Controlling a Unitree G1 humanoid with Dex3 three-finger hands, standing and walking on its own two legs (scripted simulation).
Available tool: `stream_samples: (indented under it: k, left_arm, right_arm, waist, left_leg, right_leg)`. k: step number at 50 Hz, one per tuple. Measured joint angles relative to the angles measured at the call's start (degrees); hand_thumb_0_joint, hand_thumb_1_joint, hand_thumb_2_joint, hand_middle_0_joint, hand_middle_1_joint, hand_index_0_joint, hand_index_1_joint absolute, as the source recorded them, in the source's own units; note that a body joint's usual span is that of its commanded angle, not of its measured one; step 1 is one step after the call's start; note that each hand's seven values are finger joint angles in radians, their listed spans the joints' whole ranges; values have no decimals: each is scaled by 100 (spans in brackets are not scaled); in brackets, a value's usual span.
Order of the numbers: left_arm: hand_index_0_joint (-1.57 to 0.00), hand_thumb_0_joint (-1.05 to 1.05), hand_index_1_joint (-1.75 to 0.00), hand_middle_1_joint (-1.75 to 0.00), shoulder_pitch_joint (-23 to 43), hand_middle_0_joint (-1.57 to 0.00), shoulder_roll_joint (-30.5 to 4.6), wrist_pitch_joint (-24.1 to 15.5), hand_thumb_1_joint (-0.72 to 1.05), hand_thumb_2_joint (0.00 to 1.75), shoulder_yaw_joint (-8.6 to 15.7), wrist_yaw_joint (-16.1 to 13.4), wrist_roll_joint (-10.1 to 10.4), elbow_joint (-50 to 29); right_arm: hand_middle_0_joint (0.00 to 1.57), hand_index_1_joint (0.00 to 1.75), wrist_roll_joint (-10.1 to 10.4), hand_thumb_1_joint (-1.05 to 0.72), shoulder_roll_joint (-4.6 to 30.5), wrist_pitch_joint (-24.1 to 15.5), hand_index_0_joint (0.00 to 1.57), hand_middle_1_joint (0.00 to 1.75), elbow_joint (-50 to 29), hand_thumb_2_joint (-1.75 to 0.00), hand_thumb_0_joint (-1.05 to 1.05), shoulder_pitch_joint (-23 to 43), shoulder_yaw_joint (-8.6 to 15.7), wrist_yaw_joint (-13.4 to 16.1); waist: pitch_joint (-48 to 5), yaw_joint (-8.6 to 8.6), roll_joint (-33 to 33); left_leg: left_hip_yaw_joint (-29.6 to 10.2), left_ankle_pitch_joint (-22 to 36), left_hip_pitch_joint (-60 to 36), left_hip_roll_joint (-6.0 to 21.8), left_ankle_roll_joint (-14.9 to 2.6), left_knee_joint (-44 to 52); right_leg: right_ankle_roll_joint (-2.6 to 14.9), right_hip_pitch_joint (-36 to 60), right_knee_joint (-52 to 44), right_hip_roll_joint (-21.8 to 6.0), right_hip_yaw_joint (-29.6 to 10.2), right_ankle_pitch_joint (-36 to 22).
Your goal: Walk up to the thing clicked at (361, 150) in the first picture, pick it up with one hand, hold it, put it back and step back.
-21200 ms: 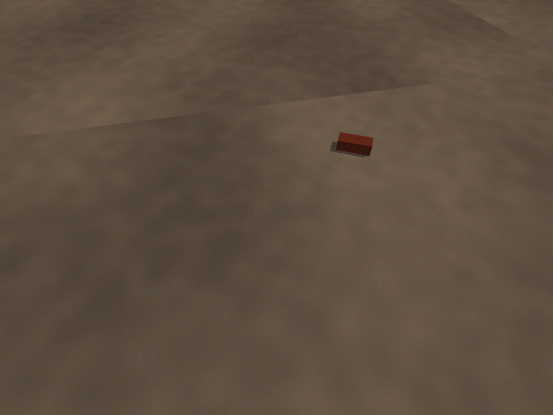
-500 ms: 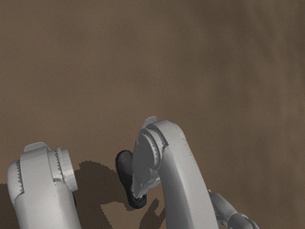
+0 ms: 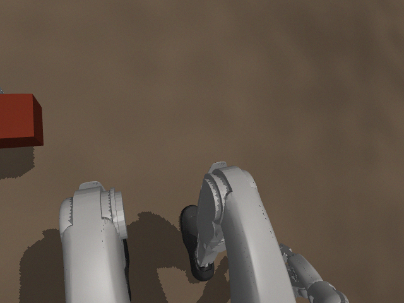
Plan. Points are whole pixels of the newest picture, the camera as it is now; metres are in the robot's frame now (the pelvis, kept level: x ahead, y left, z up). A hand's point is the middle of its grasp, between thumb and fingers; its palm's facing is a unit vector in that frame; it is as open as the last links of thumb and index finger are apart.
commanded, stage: settle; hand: left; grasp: from above
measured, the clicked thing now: out of the picture +0.44 +0.37 -0.21
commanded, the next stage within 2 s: lift in 0.12 s
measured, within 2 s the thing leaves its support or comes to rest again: neither
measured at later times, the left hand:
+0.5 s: hand out of the picture +0.42 +0.36 -0.11, palm faces -0.48 -0.10 -0.87, open 11.4 cm
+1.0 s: hand out of the picture +0.36 +0.34 +0.07, palm faces -0.43 -0.13 -0.89, open 11.5 cm
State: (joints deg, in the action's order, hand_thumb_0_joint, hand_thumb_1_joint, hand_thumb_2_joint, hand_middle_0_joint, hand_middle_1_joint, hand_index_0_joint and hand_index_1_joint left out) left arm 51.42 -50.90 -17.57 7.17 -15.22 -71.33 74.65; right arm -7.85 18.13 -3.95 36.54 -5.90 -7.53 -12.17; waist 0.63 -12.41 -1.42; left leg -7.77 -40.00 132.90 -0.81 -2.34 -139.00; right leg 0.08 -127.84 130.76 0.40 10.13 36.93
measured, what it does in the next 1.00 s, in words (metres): rises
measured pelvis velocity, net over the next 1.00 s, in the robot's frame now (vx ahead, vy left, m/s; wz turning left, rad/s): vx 0.00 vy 0.01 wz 0.10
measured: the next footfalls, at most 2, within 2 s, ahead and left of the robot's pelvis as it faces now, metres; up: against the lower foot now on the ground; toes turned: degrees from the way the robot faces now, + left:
none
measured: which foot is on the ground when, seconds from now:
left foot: down 0.00-1.00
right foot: down 0.00-1.00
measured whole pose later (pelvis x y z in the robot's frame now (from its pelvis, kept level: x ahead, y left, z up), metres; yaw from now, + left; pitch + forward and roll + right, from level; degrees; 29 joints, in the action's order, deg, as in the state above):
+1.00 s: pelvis +0.00 +0.01 +0.17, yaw +6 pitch +32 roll -6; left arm 27.8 -37.1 -7.8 0.1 -3.6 -57.7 42.9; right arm 0.1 15.3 2.5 36.1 -8.5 0.0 -2.3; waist -10.0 -6.5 1.8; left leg -3.0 -36.9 101.7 -0.5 -2.6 -106.8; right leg -0.7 -99.2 101.7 1.1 4.4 34.5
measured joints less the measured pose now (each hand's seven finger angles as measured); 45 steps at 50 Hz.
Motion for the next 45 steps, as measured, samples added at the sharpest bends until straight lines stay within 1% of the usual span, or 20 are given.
stream_samples:
  k: [7, 12, 16, 18, 23, 30, 37, 45]
  left_arm:
    - [-57, -2, -74, -81, -25, -49, -10, -74, -25, 71, 78, 58, -91, -155]
    - [-57, -2, -74, -81, 35, -49, -10, -5, -26, 72, 34, 86, -88, -149]
    - [-57, -2, -74, -80, -2, -50, 62, 109, -26, 72, -6, 218, -6, -254]
    - [-57, -2, -74, -80, -74, -50, 135, 171, -26, 71, -16, 311, 77, -367]
    - [-58, -2, -73, -80, -352, -50, 383, 327, -26, 71, -55, 577, 362, -752]
    - [-59, -2, -73, -79, -851, -52, 629, 369, -27, 71, -179, 899, 613, -1348]
    - [-60, -2, -72, -79, -1424, -52, 848, 455, -27, 72, -323, 1031, 940, -2080]
    - [-58, -3, -74, -80, -2065, -50, 1173, 782, -27, 73, -568, 1124, 1222, -2865]
  right_arm:
    - [20, 29, 39, -91, -17, 213, 20, 30, 92, -90, 0, -187, 81, 161]
    - [20, 29, 74, -91, -41, 285, 20, 30, 162, -90, 0, -289, 146, 250]
    - [20, 29, 131, -92, -84, 310, 21, 30, 176, -90, 0, -380, 216, 302]
    - [20, 29, 167, -92, -103, 325, 21, 30, 174, -90, 0, -425, 266, 318]
    - [20, 29, 281, -92, -155, 402, 21, 30, 175, -90, 0, -517, 415, 357]
    - [20, 29, 421, -92, -164, 520, 21, 30, 114, -90, 0, -514, 578, 451]
    - [20, 29, 566, -92, -170, 577, 21, 30, -14, -90, 0, -436, 698, 601]
    - [20, 29, 713, -91, -226, 615, 21, 30, -79, -90, 0, -312, 751, 827]
  waist:
    - [-106, -25, 48]
    - [-185, -46, 91]
    - [-264, -34, 138]
    - [-303, -11, 175]
    - [-471, 81, 227]
    - [-702, 227, 273]
    - [-896, 395, 289]
    - [-1033, 549, 308]
  left_leg:
    - [50, 60, -2, 3, -17, 102]
    - [106, 88, -40, 6, -44, 204]
    - [146, 103, -101, 5, -57, 329]
    - [168, 111, -150, 0, -60, 413]
    - [257, 116, -349, -2, -66, 683]
    - [350, 146, -749, -7, -60, 1135]
    - [408, 187, -1299, -5, -38, 1693]
    - [449, 230, -2298, 19, -16, 2565]
  right_leg:
    - [-15, -6, -80, 0, -48, -47]
    - [-38, 22, -159, 0, -103, -61]
    - [-53, 75, -265, 1, -145, -67]
    - [-57, 120, -336, -4, -168, -65]
    - [-65, 275, -542, -6, -261, -51]
    - [-66, 615, -916, -7, -368, -63]
    - [-63, 1113, -1418, 5, -449, -101]
    - [-62, 2060, -2255, 48, -527, -160]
